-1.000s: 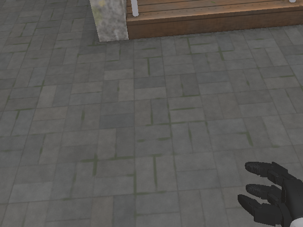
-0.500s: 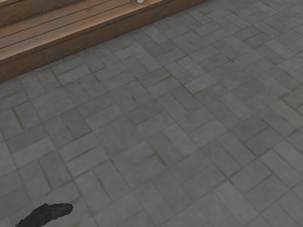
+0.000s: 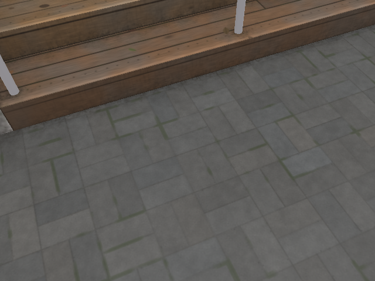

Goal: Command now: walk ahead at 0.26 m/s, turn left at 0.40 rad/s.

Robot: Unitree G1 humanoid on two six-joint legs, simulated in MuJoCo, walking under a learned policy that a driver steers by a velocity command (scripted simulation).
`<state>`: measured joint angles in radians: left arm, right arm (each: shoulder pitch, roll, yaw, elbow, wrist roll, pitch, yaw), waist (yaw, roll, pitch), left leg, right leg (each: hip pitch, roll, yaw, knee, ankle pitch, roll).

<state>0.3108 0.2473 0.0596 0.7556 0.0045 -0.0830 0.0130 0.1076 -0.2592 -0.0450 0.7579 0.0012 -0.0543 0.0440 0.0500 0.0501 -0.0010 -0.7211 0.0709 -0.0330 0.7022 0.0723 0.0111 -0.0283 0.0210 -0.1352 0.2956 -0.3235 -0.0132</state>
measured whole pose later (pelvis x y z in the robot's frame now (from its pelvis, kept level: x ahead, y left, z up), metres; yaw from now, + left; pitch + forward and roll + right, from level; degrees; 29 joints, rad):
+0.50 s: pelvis +0.15 +0.02 -0.01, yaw +17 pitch +5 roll -1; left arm 0.13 0.26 0.05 0.69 0.01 -0.01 0.05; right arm 0.16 -0.28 -0.08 0.62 0.01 0.05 -0.03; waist -0.02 0.00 0.00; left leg -0.45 -0.15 -0.18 0.51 -0.13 0.06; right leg -0.55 0.01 0.13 0.81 -0.31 0.07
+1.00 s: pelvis +0.15 +0.01 -0.01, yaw +36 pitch +2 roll +0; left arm 0.16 0.28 0.08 0.69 -0.01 0.01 0.04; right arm 0.16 -0.28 -0.08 0.58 0.02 0.08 0.01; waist 0.02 -0.01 0.02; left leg -0.33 0.01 0.03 0.61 -0.28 -0.01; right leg -0.30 -0.13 -0.12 0.55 -0.28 0.05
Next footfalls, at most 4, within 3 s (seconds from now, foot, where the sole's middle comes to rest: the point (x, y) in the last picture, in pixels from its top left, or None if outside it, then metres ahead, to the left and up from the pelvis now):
0.08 left None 0.23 0.12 -0.77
0.58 right None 0.27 -0.09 -0.77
1.00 left None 0.11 0.13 -0.77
1.48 right None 0.26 0.00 -0.77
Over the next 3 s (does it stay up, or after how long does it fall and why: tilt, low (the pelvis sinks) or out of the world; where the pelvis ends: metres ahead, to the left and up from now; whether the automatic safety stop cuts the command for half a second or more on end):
stays up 0.29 0.20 0.00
